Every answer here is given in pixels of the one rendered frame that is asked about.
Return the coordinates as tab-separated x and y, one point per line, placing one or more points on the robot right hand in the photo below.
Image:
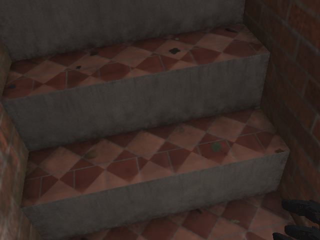
311	210

